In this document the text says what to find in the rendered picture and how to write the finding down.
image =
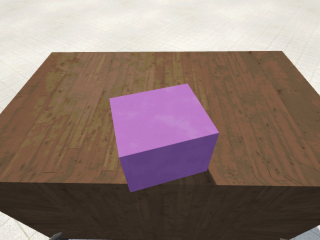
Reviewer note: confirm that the pedestal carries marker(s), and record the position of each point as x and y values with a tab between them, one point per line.
60	169

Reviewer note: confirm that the carton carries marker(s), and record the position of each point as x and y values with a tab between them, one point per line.
162	135

